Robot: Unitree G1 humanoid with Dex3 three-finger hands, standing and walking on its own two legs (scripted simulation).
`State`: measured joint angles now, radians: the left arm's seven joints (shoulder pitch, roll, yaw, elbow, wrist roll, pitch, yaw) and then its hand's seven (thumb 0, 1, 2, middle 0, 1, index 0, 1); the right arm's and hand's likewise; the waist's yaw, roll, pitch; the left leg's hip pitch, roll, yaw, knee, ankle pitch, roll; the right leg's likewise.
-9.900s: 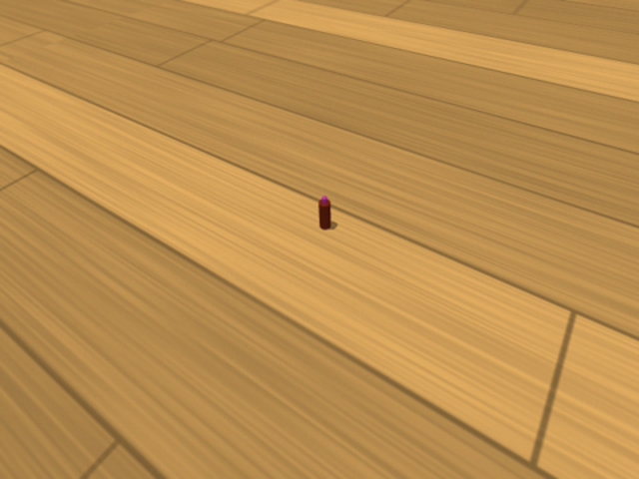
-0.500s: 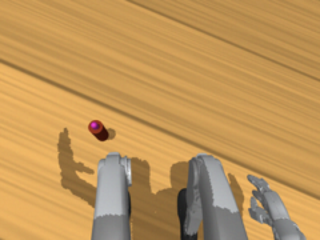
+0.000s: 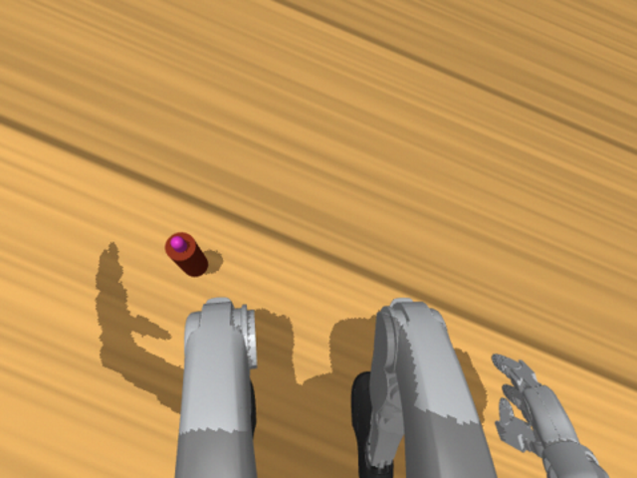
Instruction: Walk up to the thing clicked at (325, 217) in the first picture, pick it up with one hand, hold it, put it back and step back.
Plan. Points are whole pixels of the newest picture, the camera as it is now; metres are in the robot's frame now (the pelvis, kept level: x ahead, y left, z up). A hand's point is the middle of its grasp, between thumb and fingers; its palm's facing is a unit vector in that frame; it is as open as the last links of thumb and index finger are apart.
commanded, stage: go down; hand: left
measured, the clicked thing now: (186, 254) +0.43 +0.25 -0.32
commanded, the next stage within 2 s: approach in 0.34 s
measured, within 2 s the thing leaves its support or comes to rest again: neither
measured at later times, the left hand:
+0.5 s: hand out of the picture +0.34 +0.43 -0.01, palm faces +0.19 -0.98 -0.09, open 17.7 cm
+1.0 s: hand (94, 272) +0.37 +0.35 -0.20, palm faces +0.13 -0.99 +0.03, open 17.7 cm
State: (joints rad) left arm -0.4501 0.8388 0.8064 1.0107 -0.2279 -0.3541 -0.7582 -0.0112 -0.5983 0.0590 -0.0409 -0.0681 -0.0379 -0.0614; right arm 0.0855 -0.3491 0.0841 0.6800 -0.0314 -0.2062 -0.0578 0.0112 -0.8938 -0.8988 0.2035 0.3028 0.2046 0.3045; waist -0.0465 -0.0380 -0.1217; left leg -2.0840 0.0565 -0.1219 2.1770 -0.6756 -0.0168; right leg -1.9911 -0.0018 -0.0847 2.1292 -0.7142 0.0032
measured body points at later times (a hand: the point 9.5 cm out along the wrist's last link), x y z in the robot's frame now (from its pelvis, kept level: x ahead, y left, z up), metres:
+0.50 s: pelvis +0.00 +0.00 -0.01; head +0.20 +0.07 +0.38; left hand +0.32 +0.48 +0.00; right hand +0.18 -0.27 -0.11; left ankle +0.08 +0.13 -0.37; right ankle +0.09 -0.12 -0.37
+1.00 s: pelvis -0.01 +0.00 -0.10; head +0.23 +0.12 +0.27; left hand +0.35 +0.40 -0.20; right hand +0.18 -0.27 -0.17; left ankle +0.08 +0.13 -0.37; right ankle +0.09 -0.12 -0.37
